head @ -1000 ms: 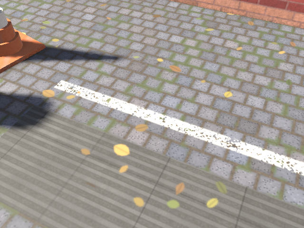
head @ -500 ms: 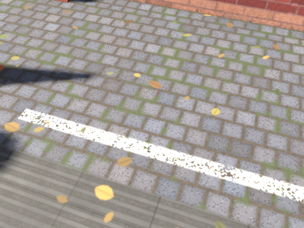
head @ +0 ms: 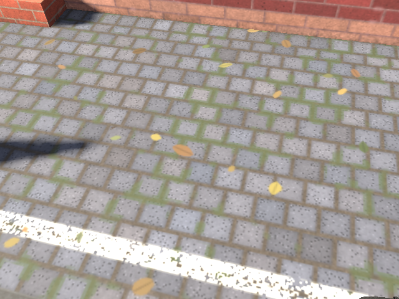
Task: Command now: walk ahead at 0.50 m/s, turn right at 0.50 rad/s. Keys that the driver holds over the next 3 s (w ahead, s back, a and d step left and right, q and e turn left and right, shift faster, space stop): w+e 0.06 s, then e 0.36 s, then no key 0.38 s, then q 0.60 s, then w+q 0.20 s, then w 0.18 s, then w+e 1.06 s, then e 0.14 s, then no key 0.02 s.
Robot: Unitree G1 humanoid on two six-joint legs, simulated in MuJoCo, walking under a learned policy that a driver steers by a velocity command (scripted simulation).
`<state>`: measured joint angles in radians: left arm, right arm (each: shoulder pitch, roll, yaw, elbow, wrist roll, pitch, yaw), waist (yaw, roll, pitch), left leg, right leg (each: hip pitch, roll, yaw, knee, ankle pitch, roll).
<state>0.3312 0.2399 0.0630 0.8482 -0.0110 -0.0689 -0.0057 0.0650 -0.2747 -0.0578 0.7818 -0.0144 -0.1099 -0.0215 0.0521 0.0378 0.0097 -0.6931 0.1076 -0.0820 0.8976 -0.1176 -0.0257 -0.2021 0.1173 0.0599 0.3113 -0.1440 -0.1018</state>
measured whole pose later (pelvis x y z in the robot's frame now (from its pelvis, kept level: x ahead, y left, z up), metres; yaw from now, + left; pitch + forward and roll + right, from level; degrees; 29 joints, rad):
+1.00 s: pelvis +0.21 +0.01 -0.02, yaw -18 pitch +1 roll -1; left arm 0.11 0.21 0.04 0.71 0.01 0.01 0.03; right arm 0.19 -0.27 -0.05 0.85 0.00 0.03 -0.01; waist -0.04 0.01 0.01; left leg -0.27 0.04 0.01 0.58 -0.31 -0.02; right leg -0.31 0.00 -0.06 0.57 -0.27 -0.02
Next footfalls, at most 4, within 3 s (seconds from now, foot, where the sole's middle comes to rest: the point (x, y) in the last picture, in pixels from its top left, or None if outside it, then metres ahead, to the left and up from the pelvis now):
0.20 left None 0.31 0.13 -0.78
0.64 right None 0.23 -0.12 -0.78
0.96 left None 0.27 0.12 -0.78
1.28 right None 0.21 -0.12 -0.78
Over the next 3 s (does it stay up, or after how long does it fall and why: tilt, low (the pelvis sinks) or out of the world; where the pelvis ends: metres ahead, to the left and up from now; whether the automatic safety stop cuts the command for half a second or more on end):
stays up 0.84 0.06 0.00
